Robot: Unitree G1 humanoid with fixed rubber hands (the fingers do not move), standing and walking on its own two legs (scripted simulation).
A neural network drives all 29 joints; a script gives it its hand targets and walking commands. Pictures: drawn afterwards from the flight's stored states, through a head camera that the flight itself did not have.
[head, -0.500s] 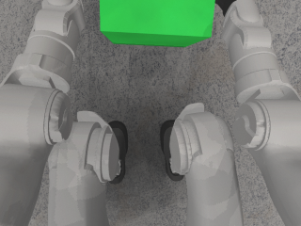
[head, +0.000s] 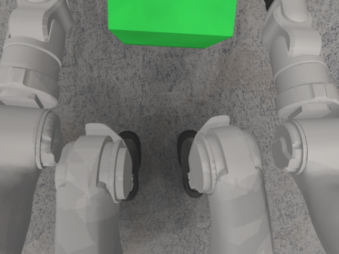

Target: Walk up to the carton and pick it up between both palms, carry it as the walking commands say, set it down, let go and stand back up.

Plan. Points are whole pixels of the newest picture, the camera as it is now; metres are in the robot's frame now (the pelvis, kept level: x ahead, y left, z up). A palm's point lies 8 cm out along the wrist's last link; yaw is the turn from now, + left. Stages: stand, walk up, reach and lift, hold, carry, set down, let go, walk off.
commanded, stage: set down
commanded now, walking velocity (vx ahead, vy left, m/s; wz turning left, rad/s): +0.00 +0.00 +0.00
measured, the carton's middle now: out of the picture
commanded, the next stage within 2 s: let go in 1.26 s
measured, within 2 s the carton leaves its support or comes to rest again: neither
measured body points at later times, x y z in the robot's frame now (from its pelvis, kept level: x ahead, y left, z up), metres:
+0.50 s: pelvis -0.01 +0.00 +0.11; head +0.36 +0.00 +0.36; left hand +0.58 +0.16 -0.03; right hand +0.54 -0.22 -0.02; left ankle +0.11 +0.10 -0.31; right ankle +0.10 -0.10 -0.31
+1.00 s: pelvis -0.01 +0.00 +0.24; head +0.35 +0.00 +0.50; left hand +0.58 +0.16 +0.13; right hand +0.55 -0.23 +0.13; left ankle +0.11 +0.10 -0.31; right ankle +0.10 -0.10 -0.31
